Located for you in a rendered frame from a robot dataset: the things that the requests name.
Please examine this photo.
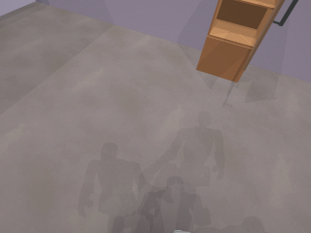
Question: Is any handle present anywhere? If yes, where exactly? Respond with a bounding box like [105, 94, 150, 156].
[273, 0, 298, 26]

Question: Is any cupboard door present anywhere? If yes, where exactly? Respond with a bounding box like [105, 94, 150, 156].
[243, 0, 285, 71]

